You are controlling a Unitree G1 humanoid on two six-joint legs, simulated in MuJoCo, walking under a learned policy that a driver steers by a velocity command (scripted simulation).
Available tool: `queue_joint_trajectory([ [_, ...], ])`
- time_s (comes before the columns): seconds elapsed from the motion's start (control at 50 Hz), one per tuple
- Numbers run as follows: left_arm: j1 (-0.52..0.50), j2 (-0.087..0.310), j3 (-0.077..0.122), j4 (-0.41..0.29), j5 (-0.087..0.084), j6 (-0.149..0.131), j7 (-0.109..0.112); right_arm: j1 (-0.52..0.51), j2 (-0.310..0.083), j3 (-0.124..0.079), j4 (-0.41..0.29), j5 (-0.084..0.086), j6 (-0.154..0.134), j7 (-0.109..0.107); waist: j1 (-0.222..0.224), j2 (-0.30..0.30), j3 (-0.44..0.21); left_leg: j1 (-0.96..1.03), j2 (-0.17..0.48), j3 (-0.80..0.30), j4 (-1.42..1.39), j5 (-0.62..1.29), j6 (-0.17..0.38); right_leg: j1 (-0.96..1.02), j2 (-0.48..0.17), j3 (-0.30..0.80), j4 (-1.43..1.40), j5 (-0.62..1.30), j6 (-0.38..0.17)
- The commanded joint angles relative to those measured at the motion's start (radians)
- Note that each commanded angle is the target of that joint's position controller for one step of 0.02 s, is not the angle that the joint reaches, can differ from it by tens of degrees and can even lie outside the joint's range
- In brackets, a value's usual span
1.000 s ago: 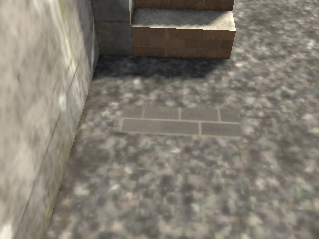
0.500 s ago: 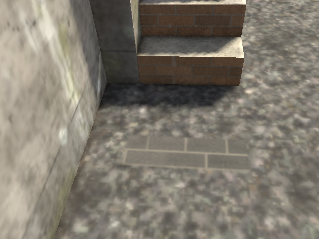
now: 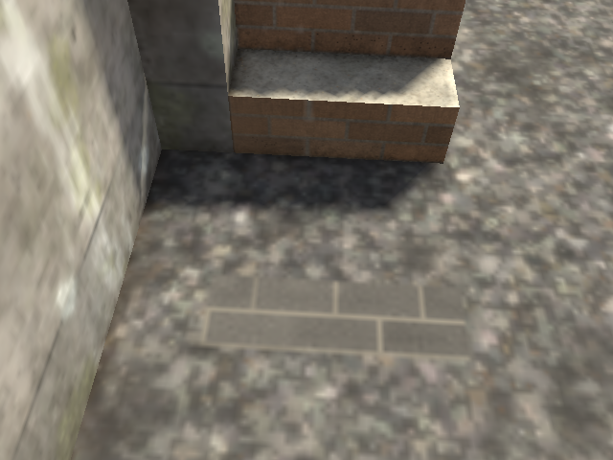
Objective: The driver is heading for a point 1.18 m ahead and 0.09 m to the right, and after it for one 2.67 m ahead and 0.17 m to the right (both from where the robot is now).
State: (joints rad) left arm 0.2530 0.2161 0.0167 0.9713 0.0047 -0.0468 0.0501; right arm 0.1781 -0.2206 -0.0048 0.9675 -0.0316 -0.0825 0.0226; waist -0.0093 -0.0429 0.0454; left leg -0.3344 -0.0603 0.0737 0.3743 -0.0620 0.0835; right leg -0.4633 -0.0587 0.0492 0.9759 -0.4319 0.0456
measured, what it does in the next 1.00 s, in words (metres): walks ahead: right foot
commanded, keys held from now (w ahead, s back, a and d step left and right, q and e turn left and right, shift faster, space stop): no key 0.48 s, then w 0.52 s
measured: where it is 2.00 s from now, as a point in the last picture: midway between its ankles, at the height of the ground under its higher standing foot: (324, 320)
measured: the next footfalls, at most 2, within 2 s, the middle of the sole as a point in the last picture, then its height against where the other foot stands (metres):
right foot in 0.14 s outside the picture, level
right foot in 1.24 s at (376, 419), level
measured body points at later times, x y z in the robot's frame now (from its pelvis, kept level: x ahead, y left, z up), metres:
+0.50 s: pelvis +0.07 -0.03 +0.00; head +0.08 -0.03 +0.45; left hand +0.08 +0.20 -0.16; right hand +0.12 -0.28 -0.15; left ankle +0.08 +0.08 -0.74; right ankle +0.06 -0.14 -0.74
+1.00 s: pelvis +0.22 +0.00 +0.01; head +0.23 +0.02 +0.46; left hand +0.35 +0.26 -0.12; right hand +0.14 -0.24 -0.13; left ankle +0.12 +0.08 -0.74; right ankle +0.33 -0.16 -0.66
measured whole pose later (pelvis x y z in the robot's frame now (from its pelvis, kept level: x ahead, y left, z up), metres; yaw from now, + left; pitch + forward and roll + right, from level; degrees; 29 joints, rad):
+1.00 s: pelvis +0.22 +0.00 +0.01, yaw +1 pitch +1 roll -1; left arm 0.15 0.24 0.07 0.93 -0.01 -0.09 0.00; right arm 0.49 -0.19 -0.01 1.09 0.00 -0.09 0.01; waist -0.05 -0.02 -0.01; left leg 0.03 -0.03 0.04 0.21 -0.26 0.05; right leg -0.66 -0.09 0.00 0.95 -0.11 -0.02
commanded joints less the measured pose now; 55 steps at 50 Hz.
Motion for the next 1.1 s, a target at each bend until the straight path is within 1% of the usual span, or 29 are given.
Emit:
queue_joint_trajectory([
  [0.02,0.199,0.02,0.004,0.026,0.007,0.033,0.016,-0.032,-0.12,-0.016,-0.053,0.005,-0.005,-0.016,0.057,0.146,-0.134,-0.063,0.252,-0.172,-0.165,0.073,0.176,0.224,-0.014,-0.012,-0.187,0.086,0.005],
  [0.08,0.153,0.049,0.019,0.028,0.006,0.045,0.01,-0.029,-0.131,-0.017,-0.044,0.028,0.014,-0.03,0.062,0.157,-0.072,-0.14,0.243,-0.214,-0.206,-0.384,0.123,0.295,0.011,-0.044,-0.34,0.216,-0.018],
  [0.12,0.134,0.049,0.023,0.035,0.018,0.042,0.007,0.001,-0.098,-0.004,-0.026,0.033,0.017,-0.032,0.062,0.118,-0.021,-0.16,0.214,-0.222,-0.194,-0.536,0.053,0.322,0.01,-0.043,-0.446,0.225,-0.047],
  [0.14,0.117,0.048,0.02,0.028,0.026,0.041,0.006,0.02,-0.09,-0.001,-0.018,0.029,0.017,-0.03,0.053,0.093,0.004,-0.162,0.188,-0.21,-0.168,-0.545,0.014,0.324,-0.026,-0.001,-0.521,0.254,-0.067],
  [0.16,0.105,0.089,0.028,0.03,0.018,0.038,0.006,0.053,-0.097,-0.006,-0.012,0.026,0.018,-0.03,0.015,0.032,0.038,-0.147,0.138,-0.166,-0.125,-0.476,-0.012,0.28,-0.044,0.016,-0.547,0.226,-0.09],
  [0.18,0.1,0.104,0.035,0.053,0.008,0.037,-0.003,0.08,-0.093,-0.011,-0.011,0.033,0.027,-0.034,-0.005,-0.077,0.035,-0.049,0.088,-0.096,-0.078,-0.359,-0.021,0.18,-0.021,0.015,-0.566,0.102,-0.102],
  [0.22,0.078,0.047,0.026,0.064,0.008,0.025,-0.014,0.092,-0.086,-0.011,-0.001,0.031,0.039,-0.041,-0.011,-0.104,0.022,0.069,0.079,-0.069,0.003,-0.248,-0.023,0.11,-0.015,0.025,-0.626,0.057,-0.091],
  [0.28,0.048,0.058,0.033,0.061,0.003,0.006,-0.013,0.092,-0.086,-0.012,0.009,0.019,0.054,-0.052,-0.016,-0.05,-0.013,0.107,0.082,-0.067,0.03,-0.137,-0.021,0.147,-0.007,0.02,-0.611,0.19,-0.074],
  [0.38,0.086,0.044,0.03,0.083,-0.006,0.006,-0.008,0.079,-0.067,-0.011,0.028,0.04,0.056,-0.057,0.001,0.009,-0.053,0.13,0.086,-0.064,0.056,-0.045,-0.027,0.224,0.007,-0.002,-0.565,0.353,-0.079],
  [0.48,0.094,0.042,0.028,0.088,-0.004,0.013,-0.008,0.083,-0.063,-0.012,0.053,0.039,0.062,-0.062,0.006,0.037,-0.041,0.137,0.09,-0.065,0.072,0.001,-0.034,0.237,0.018,-0.014,-0.551,0.399,-0.083],
  [0.52,0.128,0.058,0.037,0.103,-0.016,0.02,-0.008,0.107,-0.067,-0.018,0.075,0.049,0.067,-0.062,0.009,0.02,-0.046,0.113,0.05,-0.022,0.118,-0.282,-0.02,0.238,0.036,-0.022,-0.55,0.105,-0.115],
  [0.56,0.135,0.077,0.046,0.091,-0.027,0.015,-0.008,0.078,-0.071,-0.021,0.067,0.055,0.057,-0.06,0.023,0.004,0.063,-0.019,0.052,-0.037,0.148,-0.524,0.002,0.18,-0.016,0.066,-0.606,-0.23,-0.174],
  [0.58,0.157,0.089,0.051,0.089,-0.034,0.003,-0.009,0.048,-0.061,-0.019,0.053,0.059,0.04,-0.056,0.038,-0.017,0.106,-0.094,0.056,-0.043,0.193,-0.524,0.01,0.191,-0.069,0.146,-0.649,-0.295,-0.207],
  [0.62,0.199,0.141,0.068,0.096,-0.038,-0.025,-0.017,-0.004,-0.026,-0.012,0.024,0.063,0.002,-0.042,0.052,-0.117,0.134,-0.22,0.051,-0.016,0.345,-0.378,0.018,0.283,-0.233,0.382,-0.756,-0.285,-0.295],
  [0.66,0.186,0.121,0.068,0.091,-0.02,-0.045,-0.027,-0.025,-0.054,-0.019,0.003,0.061,-0.017,-0.023,0.04,-0.114,0.117,-0.25,0.089,-0.058,0.392,-0.375,0.04,0.328,-0.272,0.401,-0.739,-0.061,-0.301],
  [0.7,0.114,0.092,0.06,0.069,-0.031,-0.038,-0.04,0.084,-0.041,-0.022,0.039,0.078,-0.028,-0.006,-0.029,-0.084,0.074,-0.059,0.082,-0.024,0.232,-0.359,0.059,0.266,-0.2,0.257,-0.671,0.037,-0.244],
  [0.72,0.052,0.099,0.06,0.045,-0.041,-0.034,-0.042,0.188,-0.05,-0.031,0.087,0.068,-0.026,-0.007,-0.082,-0.06,0.06,0.154,0.054,-0.009,0.142,-0.285,0.055,0.128,-0.136,0.173,-0.631,0.017,-0.206],
  [0.74,-0.013,0.097,0.057,0.013,-0.037,-0.038,-0.043,0.31,-0.094,-0.051,0.13,0.05,-0.022,-0.014,-0.131,0.023,0.041,0.326,0.103,-0.122,0.081,-0.292,0.064,-0.015,-0.047,0.068,-0.463,0.131,-0.157],
  [0.76,-0.045,0.057,0.048,-0.028,-0.035,-0.054,-0.041,0.447,-0.182,-0.074,0.156,0.047,-0.023,-0.018,-0.16,0.283,0.017,0.464,0.294,-0.485,-0.108,-0.457,0.148,-0.195,0.087,-0.107,-0.107,0.122,-0.085],
  [0.78,-0.055,0.041,0.044,-0.051,-0.033,-0.075,-0.041,0.496,-0.203,-0.072,0.162,0.034,-0.035,-0.011,-0.161,0.377,-0.006,0.516,0.445,-0.808,-0.234,-0.439,0.244,-0.356,0.125,-0.031,0.141,-0.116,-0.082],
  [0.8,-0.027,0.08,0.053,-0.049,-0.043,-0.082,-0.044,0.386,-0.155,-0.057,0.129,0.022,-0.046,-0.012,-0.09,0.252,0.043,0.482,0.454,-0.735,-0.195,-0.362,0.24,-0.426,0.054,0.043,0.274,-0.086,-0.107],
  [0.82,-0.008,0.078,0.05,-0.038,-0.047,-0.082,-0.05,0.301,-0.107,-0.045,0.095,0.026,-0.051,-0.01,-0.057,0.164,0.055,0.447,0.407,-0.592,-0.174,-0.262,0.202,-0.429,0.009,0.039,0.313,0.013,-0.127],
  [0.84,-0.012,0.057,0.046,-0.035,-0.039,-0.082,-0.048,0.252,-0.127,-0.047,0.075,0.03,-0.052,0.0,-0.029,0.071,0.048,0.413,0.378,-0.505,-0.206,-0.232,0.177,-0.409,-0.025,0.03,0.266,0.111,-0.133],
  [0.86,-0.028,0.073,0.054,-0.039,-0.029,-0.077,-0.044,0.223,-0.114,-0.039,0.062,0.033,-0.05,0.005,-0.014,0.038,0.055,0.383,0.356,-0.432,-0.229,-0.139,0.151,-0.376,-0.052,0.023,0.199,0.177,-0.129],
  [0.88,-0.03,0.073,0.058,-0.04,-0.025,-0.069,-0.045,0.23,-0.086,-0.028,0.066,0.031,-0.042,0.007,-0.007,0.051,0.047,0.368,0.324,-0.36,-0.242,-0.053,0.132,-0.337,-0.06,0.008,0.155,0.214,-0.118],
  [0.94,-0.068,0.041,0.054,-0.055,-0.015,-0.055,-0.05,0.322,-0.096,-0.027,0.096,0.037,-0.025,-0.008,-0.009,0.1,0.032,0.388,0.283,-0.234,-0.233,0.173,0.111,-0.339,-0.045,-0.04,0.046,0.296,-0.074],
  [1.0,-0.208,0.018,0.038,-0.117,-0.016,-0.054,-0.057,0.334,-0.117,-0.029,0.085,0.031,-0.012,-0.023,-0.034,0.118,0.062,0.324,0.265,-0.174,-0.252,0.178,0.096,-0.31,-0.023,-0.066,-0.141,0.419,-0.049],
  [1.04,-0.281,0.026,0.032,-0.15,-0.026,-0.05,-0.065,0.349,-0.126,-0.03,0.075,0.026,-0.01,-0.024,-0.058,0.138,0.09,0.298,0.262,-0.144,-0.275,0.119,0.102,-0.27,-0.005,-0.084,-0.228,0.482,-0.047],
  [1.1,-0.359,0.047,0.027,-0.194,-0.029,-0.051,-0.079,0.376,-0.134,-0.035,0.08,0.035,-0.011,-0.021,-0.067,0.144,0.132,0.336,0.293,-0.138,-0.274,0.096,0.102,-0.251,0.01,-0.083,-0.32,0.487,-0.068],
])
Keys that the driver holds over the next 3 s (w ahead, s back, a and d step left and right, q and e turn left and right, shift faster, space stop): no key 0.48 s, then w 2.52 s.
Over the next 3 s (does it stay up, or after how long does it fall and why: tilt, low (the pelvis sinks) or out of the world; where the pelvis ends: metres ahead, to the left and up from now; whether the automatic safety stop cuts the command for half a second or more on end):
stays up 1.11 -0.13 0.01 its command is cut before an obstacle after 2.1 s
